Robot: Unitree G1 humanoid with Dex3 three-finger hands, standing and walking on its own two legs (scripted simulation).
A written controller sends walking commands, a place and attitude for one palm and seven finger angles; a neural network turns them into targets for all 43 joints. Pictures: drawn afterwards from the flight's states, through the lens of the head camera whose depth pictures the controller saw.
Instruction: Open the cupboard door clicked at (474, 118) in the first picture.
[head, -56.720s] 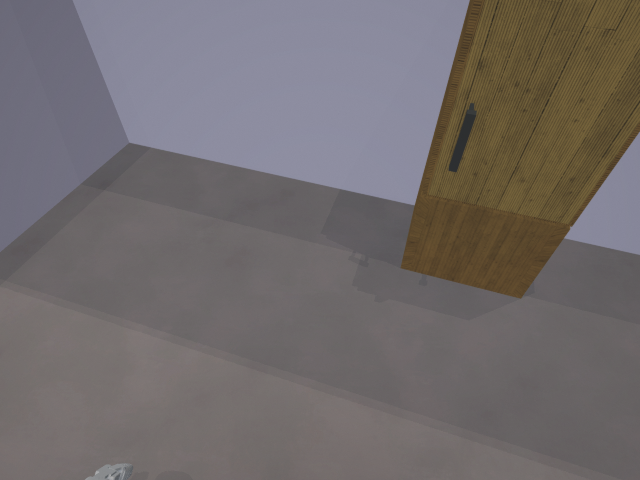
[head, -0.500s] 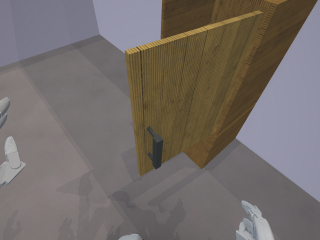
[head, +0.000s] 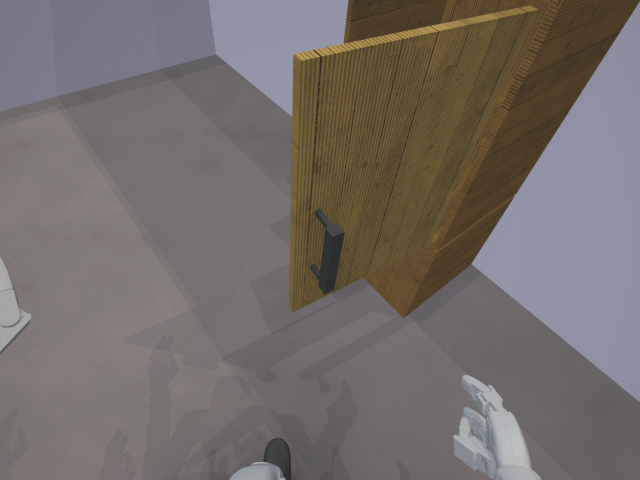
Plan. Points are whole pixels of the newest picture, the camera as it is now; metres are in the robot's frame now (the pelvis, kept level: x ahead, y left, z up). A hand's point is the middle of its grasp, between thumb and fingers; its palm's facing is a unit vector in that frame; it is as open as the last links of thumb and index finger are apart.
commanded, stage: stop stepping back and stand still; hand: left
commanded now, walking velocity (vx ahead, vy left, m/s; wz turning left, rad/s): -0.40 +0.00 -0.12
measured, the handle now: (323, 253) +0.51 +0.04 -0.10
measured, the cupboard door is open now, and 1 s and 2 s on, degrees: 82 82 82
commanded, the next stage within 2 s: let the arm hang, fingers relaxed in 0.96 s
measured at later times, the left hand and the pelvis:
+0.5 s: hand (42, 455) +0.11 +0.21 +0.17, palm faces +0.26 -0.81 -0.53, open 7.4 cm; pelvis -0.10 -0.02 +0.01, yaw -7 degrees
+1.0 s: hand out of the picture +0.10 +0.25 +0.17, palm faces +0.35 -0.79 -0.50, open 7.4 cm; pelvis -0.12 +0.00 +0.01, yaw -5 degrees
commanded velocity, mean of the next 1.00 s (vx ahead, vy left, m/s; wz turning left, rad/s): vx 0.13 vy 0.03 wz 0.00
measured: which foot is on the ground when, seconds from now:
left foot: down 0.00-0.06, up 0.08-0.16, down 0.18-0.38, up 0.40-0.66, down 0.68-1.00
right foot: up 0.00-0.04, down 0.06-0.20, up 0.22-0.36, down 0.38-1.00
